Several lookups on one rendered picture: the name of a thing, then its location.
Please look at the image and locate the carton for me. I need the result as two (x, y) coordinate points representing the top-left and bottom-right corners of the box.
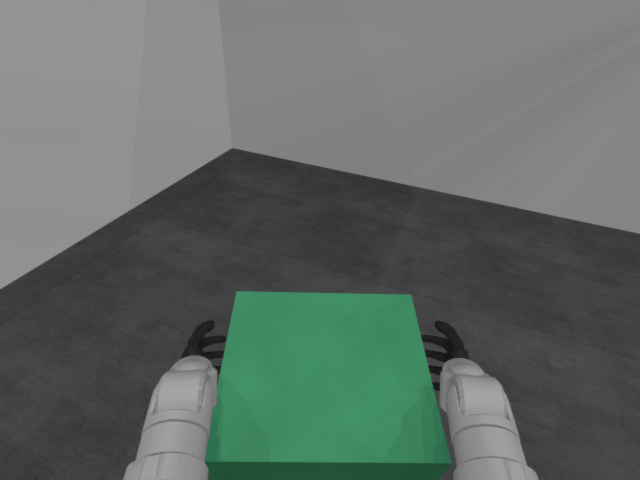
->
(205, 291), (451, 480)

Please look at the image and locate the left robot hand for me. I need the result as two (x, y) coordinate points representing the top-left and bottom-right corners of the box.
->
(181, 320), (226, 385)

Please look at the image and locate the robot right forearm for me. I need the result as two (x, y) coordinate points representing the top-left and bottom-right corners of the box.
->
(439, 358), (539, 480)

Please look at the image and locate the robot left forearm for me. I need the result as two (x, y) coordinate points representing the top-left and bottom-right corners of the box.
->
(123, 355), (217, 480)

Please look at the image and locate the right robot hand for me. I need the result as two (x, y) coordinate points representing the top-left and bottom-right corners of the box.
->
(421, 321), (469, 391)

